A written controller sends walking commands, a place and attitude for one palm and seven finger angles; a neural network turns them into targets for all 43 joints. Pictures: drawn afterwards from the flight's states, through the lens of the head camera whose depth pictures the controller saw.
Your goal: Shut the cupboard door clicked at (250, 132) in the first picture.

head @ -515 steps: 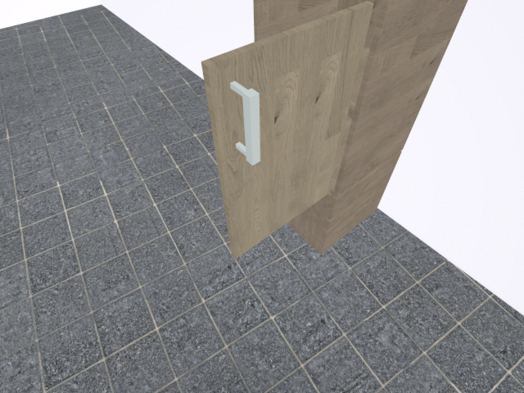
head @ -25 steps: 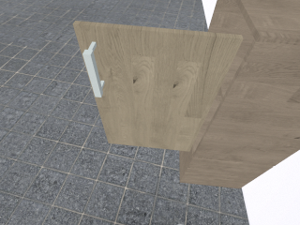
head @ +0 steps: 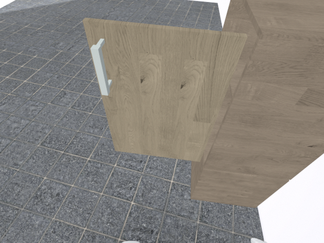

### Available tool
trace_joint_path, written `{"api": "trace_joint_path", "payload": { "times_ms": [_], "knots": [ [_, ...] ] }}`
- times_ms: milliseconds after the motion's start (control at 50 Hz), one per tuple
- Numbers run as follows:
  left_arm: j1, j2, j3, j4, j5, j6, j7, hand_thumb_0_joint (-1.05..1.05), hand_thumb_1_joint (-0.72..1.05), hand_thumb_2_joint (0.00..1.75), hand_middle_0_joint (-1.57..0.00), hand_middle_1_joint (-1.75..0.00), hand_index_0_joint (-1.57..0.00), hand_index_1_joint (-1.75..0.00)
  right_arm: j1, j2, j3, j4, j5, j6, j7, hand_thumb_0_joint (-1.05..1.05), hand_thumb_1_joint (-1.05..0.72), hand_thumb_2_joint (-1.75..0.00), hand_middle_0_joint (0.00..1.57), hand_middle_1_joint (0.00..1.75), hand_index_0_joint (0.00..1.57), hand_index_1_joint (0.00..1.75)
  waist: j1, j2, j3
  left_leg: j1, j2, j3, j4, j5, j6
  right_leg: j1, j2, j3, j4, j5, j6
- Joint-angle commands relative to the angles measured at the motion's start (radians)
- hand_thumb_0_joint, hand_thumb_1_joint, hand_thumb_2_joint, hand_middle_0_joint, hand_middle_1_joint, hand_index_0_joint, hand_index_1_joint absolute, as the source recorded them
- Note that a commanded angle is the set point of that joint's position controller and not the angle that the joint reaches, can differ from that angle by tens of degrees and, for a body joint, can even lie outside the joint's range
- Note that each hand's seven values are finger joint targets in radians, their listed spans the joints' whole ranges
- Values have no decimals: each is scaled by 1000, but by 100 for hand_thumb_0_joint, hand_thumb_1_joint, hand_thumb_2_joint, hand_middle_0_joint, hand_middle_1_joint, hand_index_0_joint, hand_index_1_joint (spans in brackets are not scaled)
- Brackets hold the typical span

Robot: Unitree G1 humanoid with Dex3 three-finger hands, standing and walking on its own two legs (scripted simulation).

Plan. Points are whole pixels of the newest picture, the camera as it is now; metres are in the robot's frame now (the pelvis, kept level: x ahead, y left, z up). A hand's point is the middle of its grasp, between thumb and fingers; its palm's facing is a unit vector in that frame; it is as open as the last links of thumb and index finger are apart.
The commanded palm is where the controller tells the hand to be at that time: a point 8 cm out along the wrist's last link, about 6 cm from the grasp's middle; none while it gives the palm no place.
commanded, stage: come to a stop and stand still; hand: left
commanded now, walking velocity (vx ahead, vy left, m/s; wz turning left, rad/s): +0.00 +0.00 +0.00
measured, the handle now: (103, 68) +0.52 +0.21 +0.15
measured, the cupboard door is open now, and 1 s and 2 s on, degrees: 90 90 90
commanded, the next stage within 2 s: look again from close up in 0.86 s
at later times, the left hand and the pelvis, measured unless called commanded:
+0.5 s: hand out of the picture +0.00 +0.26 -0.15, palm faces -0.02 -0.96 -0.29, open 7.4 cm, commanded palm none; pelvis -0.02 +0.02 +0.02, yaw +0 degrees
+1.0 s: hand out of the picture -0.02 +0.25 -0.16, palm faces -0.03 -0.97 -0.24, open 7.4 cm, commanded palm none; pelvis -0.02 +0.04 +0.02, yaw -1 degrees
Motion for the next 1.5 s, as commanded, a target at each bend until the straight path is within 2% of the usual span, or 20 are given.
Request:
{"api": "trace_joint_path", "payload": {
  "times_ms": [0, 20, 40, 60, 80, 120, 160, 280, 440, 480, 560, 580, 760, 940, 1180, 1200, 1320, 1440, 1480],
  "knots": [
    [-1, 169, 34, -67, -6, -22, 1, 0, 90, 90, -20, -30, -20, -30, -30, -196, -24, -72, -4, -33, 3, 0, -90, -90, 20, 30, 20, 30, 1, 185, -40, 69, 191, -262, -296, 191, 101, -64, -58, 69, -134, 88, 5],
    [4, 171, 32, -51, -6, -22, -5, 0, 90, 90, -20, -30, -20, -30, -54, -204, -22, -78, -5, -31, 4, 0, -90, -90, 20, 30, 20, 30, 10, 156, -16, 7, 188, -270, -341, 43, 93, -31, -58, 68, -149, 71, 1],
    [11, 178, 32, -36, -4, -25, -12, 0, 90, 90, -20, -30, -20, -30, -69, -205, -20, -80, -6, -30, 5, 0, -90, -90, 20, 30, 20, 30, 15, 128, -12, -15, 168, -253, -353, -48, 78, -15, -67, 78, -187, 86, -6],
    [7, 183, 31, -28, -3, -30, -16, 0, 90, 90, -20, -30, -20, -30, -73, -200, -17, -79, -6, -28, 7, 0, -90, -90, 20, 30, 20, 30, 10, 94, -10, -11, 142, -226, -348, -103, 58, -22, -77, 97, -227, 87, -13],
    [-1, 191, 30, -25, -2, -37, -19, 0, 90, 90, -20, -30, -20, -30, -61, -196, -14, -75, -5, -29, 8, 0, -90, -90, 20, 30, 20, 30, 4, 51, -23, 10, 121, -200, -328, -82, 46, -21, -94, 122, -267, 95, -22],
    [-30, 203, 27, -21, -4, -43, -23, 0, 90, 90, -20, -30, -20, -30, -43, -198, -10, -61, -5, -30, 10, 0, -90, -90, 20, 30, 20, 30, -18, 5, -52, 64, 98, -168, -304, -61, 26, -60, -125, 161, -319, 43, -36],
    [-49, 213, 25, -14, -5, -45, -26, 0, 90, 90, -20, -30, -20, -30, -30, -208, -8, -45, -5, -33, 12, 0, -90, -90, 20, 30, 20, 30, -28, 8, -54, 85, 98, -170, -318, -61, 20, -85, -134, 164, -337, 13, -39],
    [-27, 218, 15, 30, -6, -47, -27, 0, 90, 90, -20, -30, -20, -30, -22, -225, 3, -1, 0, -42, 14, 0, -90, -90, 20, 30, 20, 30, -15, 11, -58, 76, 116, -193, -375, -46, 22, -38, -133, 139, -337, 80, -30],
    [0, 216, 4, 96, -9, -42, -23, 0, 90, 90, -20, -30, -20, -30, -5, -233, 8, 75, 6, -44, 14, 0, -90, -90, 20, 30, 20, 30, -7, 12, -47, 77, 126, -207, -430, -68, 15, -9, -138, 128, -335, 108, -20],
    [8, 213, 2, 109, -9, -42, -22, 0, 90, 90, -20, -30, -20, -30, 3, -231, 9, 93, 9, -44, 14, 0, -90, -90, 20, 30, 20, 30, -5, -2, -53, 85, 129, -206, -431, -46, 16, 6, -139, 126, -339, 128, -19],
    [22, 200, -2, 136, -8, -35, -20, 0, 90, 90, -20, -30, -20, -30, 11, -230, 7, 124, 10, -43, 12, 0, -90, -90, 20, 30, 20, 30, -6, 26, -44, 90, 136, -220, -476, -106, 11, 6, -131, 111, -322, 122, -13],
    [32, 201, -2, 142, -7, -36, -19, 0, 90, 90, -20, -30, -20, -30, 12, -226, 8, 130, 11, -44, 12, 0, -90, -90, 20, 30, 20, 30, 1, 21, -43, 86, 138, -216, -476, -89, 14, 22, -133, 109, -326, 142, -12],
    [53, 167, -8, 177, -4, -31, -13, 0, 90, 90, -20, -30, -20, -30, 17, -208, 3, 163, 13, -39, 9, 0, -90, -90, 20, 30, 20, 30, -8, 19, -24, 120, 139, -214, -510, -114, 0, -4, -130, 102, -325, 137, -3],
    [73, 147, -11, 188, -1, -32, -10, 0, 90, 90, -20, -30, -20, -30, 16, -188, 2, 170, 16, -37, 9, 0, -90, -90, 20, 30, 20, 30, -11, 5, -22, 150, 132, -196, -503, -74, -5, -16, -134, 108, -341, 156, 3],
    [93, 141, -12, 200, -1, -31, -9, 0, 90, 90, -20, -30, -20, -30, 18, -177, 3, 180, 19, -37, 6, 0, -90, -90, 20, 30, 20, 30, -5, 10, -22, 163, 133, -194, -517, -53, -11, 1, -134, 100, -344, 175, 10],
    [90, 141, -11, 202, -1, -32, -8, 0, 90, 90, -20, -30, -20, -30, 16, -175, 3, 180, 19, -38, 6, 0, -90, -90, 20, 30, 20, 30, -6, -5, -22, 171, 131, -191, -512, -29, -11, -3, -139, 103, -347, 185, 8],
    [74, 141, -12, 201, -3, -36, -8, 0, 90, 90, -20, -30, -20, -30, 22, -172, 6, 187, 18, -41, 5, 0, -90, -90, 20, 30, 20, 30, -12, -10, -31, 198, 127, -176, -492, 36, -11, 0, -145, 113, -362, 198, 6],
    [68, 142, -13, 208, -4, -33, -9, 0, 90, 90, -20, -30, -20, -30, 22, -171, 8, 195, 19, -39, 5, 0, -90, -90, 20, 30, 20, 30, -10, 12, -14, 188, 128, -179, -509, 0, -14, 1, -144, 110, -363, 185, 9],
    [66, 144, -10, 204, -4, -35, -9, 0, 90, 90, -20, -30, -20, -30, 28, -170, 8, 195, 19, -41, 4, 0, -90, -90, 20, 30, 20, 30, -8, -9, -25, 194, 128, -175, -498, 34, -11, 14, -144, 112, -369, 202, 7]
  ]
}}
